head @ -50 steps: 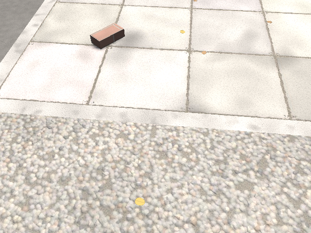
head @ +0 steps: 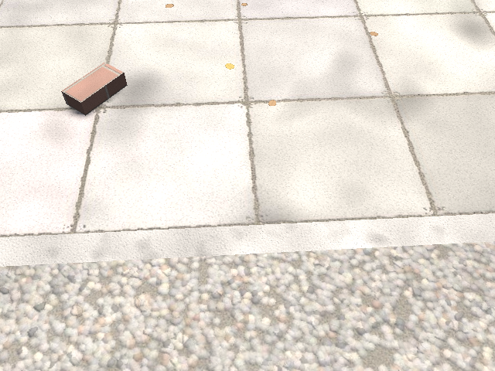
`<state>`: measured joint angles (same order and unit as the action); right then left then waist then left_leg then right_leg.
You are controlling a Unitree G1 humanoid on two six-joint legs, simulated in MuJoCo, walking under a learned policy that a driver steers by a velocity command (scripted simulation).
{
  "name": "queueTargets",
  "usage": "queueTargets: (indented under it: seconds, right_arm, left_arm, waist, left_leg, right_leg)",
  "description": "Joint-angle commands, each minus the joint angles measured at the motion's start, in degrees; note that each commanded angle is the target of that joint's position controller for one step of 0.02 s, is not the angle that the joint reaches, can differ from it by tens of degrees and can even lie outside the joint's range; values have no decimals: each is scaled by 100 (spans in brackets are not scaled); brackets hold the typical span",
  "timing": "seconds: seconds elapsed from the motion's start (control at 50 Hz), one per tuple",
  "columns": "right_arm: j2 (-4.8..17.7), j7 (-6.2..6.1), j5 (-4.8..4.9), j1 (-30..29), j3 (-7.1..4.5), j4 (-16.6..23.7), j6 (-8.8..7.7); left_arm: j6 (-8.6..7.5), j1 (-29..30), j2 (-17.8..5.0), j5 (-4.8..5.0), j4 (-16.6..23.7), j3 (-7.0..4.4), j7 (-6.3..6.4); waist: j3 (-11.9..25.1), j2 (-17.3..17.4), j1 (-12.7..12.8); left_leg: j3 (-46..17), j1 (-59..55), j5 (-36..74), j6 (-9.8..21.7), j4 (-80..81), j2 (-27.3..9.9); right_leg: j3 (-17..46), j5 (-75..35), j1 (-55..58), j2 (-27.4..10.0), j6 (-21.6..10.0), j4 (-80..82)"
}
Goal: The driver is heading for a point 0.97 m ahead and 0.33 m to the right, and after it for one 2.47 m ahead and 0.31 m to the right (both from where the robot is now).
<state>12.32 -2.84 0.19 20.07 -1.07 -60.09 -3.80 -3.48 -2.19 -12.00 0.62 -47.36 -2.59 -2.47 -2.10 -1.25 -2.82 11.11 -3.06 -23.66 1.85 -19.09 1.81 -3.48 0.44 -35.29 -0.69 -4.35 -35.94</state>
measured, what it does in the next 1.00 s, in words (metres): walks ahead, turning right: right foot, then left foot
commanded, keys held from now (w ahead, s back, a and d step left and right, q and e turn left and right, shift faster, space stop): e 0.74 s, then w+e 0.12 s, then w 0.14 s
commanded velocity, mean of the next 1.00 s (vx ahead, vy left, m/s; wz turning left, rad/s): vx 0.09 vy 0.00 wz -0.55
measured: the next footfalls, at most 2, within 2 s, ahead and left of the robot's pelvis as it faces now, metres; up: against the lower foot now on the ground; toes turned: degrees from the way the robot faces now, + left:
right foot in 0.04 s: +0.20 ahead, -0.08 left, +0.00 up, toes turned -3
left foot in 0.54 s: +0.21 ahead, +0.13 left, +0.00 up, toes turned -24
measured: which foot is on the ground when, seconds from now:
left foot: down 0.00-0.04, up 0.06-0.52, down 0.54-1.00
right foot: up 0.00-0.02, down 0.04-0.54, up 0.56-1.00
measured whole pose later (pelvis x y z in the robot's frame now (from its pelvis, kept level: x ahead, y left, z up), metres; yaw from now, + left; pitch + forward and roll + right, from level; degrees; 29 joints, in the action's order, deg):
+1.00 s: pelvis +0.13 -0.01 +0.01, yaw -34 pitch +3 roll +0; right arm 17.4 -0.3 1.7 16.4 -4.5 -43.2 -1.7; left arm 0.3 -9.2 -15.6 1.3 -34.2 -3.6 -1.7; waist 1.2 0.5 -3.5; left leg 8.0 11.0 -17.4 -1.1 -26.3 -6.2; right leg -2.5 17.9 -17.4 -1.3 -2.1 -31.8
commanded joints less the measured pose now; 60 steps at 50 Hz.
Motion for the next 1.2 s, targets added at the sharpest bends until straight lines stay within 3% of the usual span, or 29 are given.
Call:
queueTargets:
  seconds: [0.02,0.04,0.06,0.08,0.1,0.12,0.14,0.18,0.22,0.32,0.46,0.52,0.54,0.56,0.58,0.6,0.62,0.66,0.74,0.84,0.94,0.98,1.0,1.02,1.04,1.06,1.08,1.12,1.2]
  right_arm:
    - [1099,-84,55,-448,-245,471,83]
    - [1097,-24,0,-424,-234,612,57]
    - [343,111,-332,231,-47,738,-21]
    - [516,243,-130,581,-44,778,-142]
    - [893,279,54,-67,-155,953,-166]
    - [943,227,75,-484,-186,1113,-114]
    - [990,129,-7,-627,-231,1119,-27]
    - [1026,26,-76,-557,-310,1247,177]
    - [808,-45,-111,-478,-287,1311,253]
    - [818,-140,-89,-1003,-314,1595,346]
    - [843,-29,15,-1264,-325,1798,174]
    - [926,80,69,-719,-385,1682,107]
    - [1191,91,12,-466,-474,1631,109]
    - [1672,68,-164,-554,-573,1725,160]
    - [1657,101,-378,-716,-586,1815,168]
    - [1329,74,-328,-1110,-512,2052,143]
    - [1071,53,-225,-1364,-458,2147,146]
    - [911,25,-73,-1447,-385,2232,184]
    - [1008,-34,-128,-1009,-404,2236,312]
    - [1432,-15,-6,-605,-574,2204,292]
    - [1491,221,146,-606,-599,2062,127]
    - [1353,314,230,-740,-538,1990,114]
    - [1056,349,176,-705,-431,1947,87]
    - [598,404,3,-935,-256,2085,35]
    - [587,439,-24,-1090,-246,2499,-115]
    - [1128,438,145,-1421,-382,2535,-215]
    - [1294,471,240,-1441,-436,2526,-251]
    - [1230,486,66,-1235,-438,2290,-233]
    - [931,513,-22,-1129,-350,2109,-176]
  left_arm:
    - [-55,-1290,-907,-24,94,-327,-70]
    - [-48,-1754,-1269,-54,64,-451,16]
    - [21,-1493,-1705,-112,223,-465,134]
    - [7,-1569,-1627,-248,420,-416,130]
    - [28,-1156,-1321,-186,626,-379,138]
    - [51,-644,-1082,-37,707,-308,167]
    - [67,-399,-980,-1,792,-263,178]
    - [91,-305,-969,-98,835,-259,186]
    - [92,-383,-1064,-141,870,-300,225]
    - [268,-577,-1249,-44,1054,-372,419]
    - [449,-722,-1248,-57,1238,-400,509]
    - [533,-630,-1223,26,1352,-393,528]
    - [553,-763,-1063,57,1367,-347,540]
    - [548,-936,-738,85,1430,-285,521]
    - [425,-715,-1113,36,1653,-403,466]
    - [387,-872,-1503,-35,1520,-522,426]
    - [429,-1079,-1491,-3,1319,-553,417]
    - [570,-1300,-1172,-16,1167,-483,432]
    - [607,-700,-901,86,1532,-350,399]
    - [516,-255,-798,52,1907,-241,207]
    - [346,-515,-771,77,1769,-230,76]
    - [286,-1200,-701,68,1417,-252,59]
    - [274,-1733,-835,77,1217,-324,99]
    - [250,-2465,-1214,33,1114,-430,167]
    - [191,-2506,-2042,22,1260,-559,188]
    - [72,-2557,-1691,20,1228,-500,157]
    - [-15,-2283,-1408,9,1225,-377,145]
    - [-58,-1656,-1056,-4,1307,-230,129]
    - [-98,-1585,-1089,-64,1172,-217,212]
  waist:
    - [727,612,955]
    - [1096,85,1157]
    - [1657,-1438,376]
    - [2902,-1188,474]
    - [2297,-468,629]
    - [1414,68,450]
    - [1029,476,310]
    - [757,157,74]
    - [769,-179,32]
    - [989,-462,262]
    - [922,-763,432]
    - [874,-804,113]
    - [940,-517,78]
    - [906,923,313]
    - [693,1964,299]
    - [679,1368,411]
    - [665,950,496]
    - [542,754,470]
    - [352,1002,112]
    - [441,1191,-220]
    - [184,1097,-21]
    - [272,821,396]
    - [519,550,626]
    - [850,-519,951]
    - [800,-1686,803]
    - [639,-1071,1069]
    - [215,-975,850]
    - [-114,-652,516]
    - [-35,-333,333]
  left_leg:
    - [-185,454,6263,202,-2016,-1314]
    - [-140,1240,4576,-87,-3621,-875]
    - [-326,3264,-1355,-407,-5753,117]
    - [-1668,3772,-1732,-336,-6936,379]
    - [-1818,4194,-1091,-230,-6888,98]
    - [-1682,4354,-486,-225,-6408,-142]
    - [-1657,4150,-177,-258,-5976,-339]
    - [-1657,3494,84,-281,-5240,-439]
    - [-1553,3281,233,-367,-4545,-356]
    - [-1716,3557,641,-588,-3488,-229]
    - [-1731,2982,486,-500,-2179,11]
    - [-1555,1908,1026,-254,-624,27]
    - [-1846,1131,1258,-55,-177,-549]
    - [-3162,556,1560,554,93,-1926]
    - [-4291,1047,2422,1298,382,-2590]
    - [-3833,1118,2681,1306,236,-2521]
    - [-3128,1177,2748,985,64,-2065]
    - [-2405,1188,2894,780,-34,-1670]
    - [-1761,827,2952,965,100,-1523]
    - [-1900,605,380,1001,675,-1925]
    - [-1582,1339,121,926,676,-1922]
    - [-1303,1886,92,782,151,-1752]
    - [-1015,2420,194,566,-475,-1521]
    - [-397,3444,-133,96,-2405,-1015]
    - [-498,5386,-1031,-151,-4017,-304]
    - [-1137,5882,-1007,-128,-4900,-559]
    - [-1284,6048,-392,8,-5004,-778]
    - [-1309,5670,646,-17,-4584,-978]
    - [-1135,5052,1887,-282,-3851,-889]
  right_leg:
    - [-176,-7,1905,451,-390,601]
    - [569,-1389,3038,35,-655,1026]
    - [2564,-4374,4686,-1421,-1498,254]
    - [4355,-3023,5133,-2183,-2345,1013]
    - [3889,-1644,4510,-1819,-2051,1440]
    - [3222,-622,3565,-1499,-1625,1707]
    - [2919,-61,2737,-1282,-1375,1892]
    - [2554,315,1684,-889,-1194,2091]
    - [2220,-38,1365,-630,-1138,2024]
    - [2654,1570,1642,-565,-937,2004]
    - [3209,1757,1916,-520,-743,1851]
    - [3296,1566,1751,-283,-488,1581]
    - [3024,2082,1236,20,-215,1141]
    - [1896,2970,174,796,107,-348]
    - [1356,3498,-557,1026,338,-1579]
    - [1465,3079,-509,694,491,-2495]
    - [1349,2691,-396,651,579,-2860]
    - [1183,2272,-472,596,780,-3702]
    - [709,1841,-688,284,1033,-3124]
    - [329,1964,-300,-168,891,-1723]
    - [-30,2167,1228,-16,284,-94]
    - [-243,1428,2527,222,55,1035]
    - [-83,1424,3551,229,-33,1158]
    - [1436,1506,4627,-852,-290,1546]
    - [3785,1754,5183,-2153,-1280,1959]
    - [4053,2351,4801,-2283,-1682,2270]
    - [3522,2534,4510,-2039,-1452,2317]
    - [2520,1796,3785,-1498,-1066,2468]
    - [1438,-163,3332,-1103,-871,2683]
Velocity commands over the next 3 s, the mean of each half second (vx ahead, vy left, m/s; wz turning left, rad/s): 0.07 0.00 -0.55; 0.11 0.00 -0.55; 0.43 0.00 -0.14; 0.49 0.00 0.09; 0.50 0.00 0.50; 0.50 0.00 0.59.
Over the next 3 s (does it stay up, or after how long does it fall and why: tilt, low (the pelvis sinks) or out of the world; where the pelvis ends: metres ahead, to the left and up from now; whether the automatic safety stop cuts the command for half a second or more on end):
stays up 1.04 -0.50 0.00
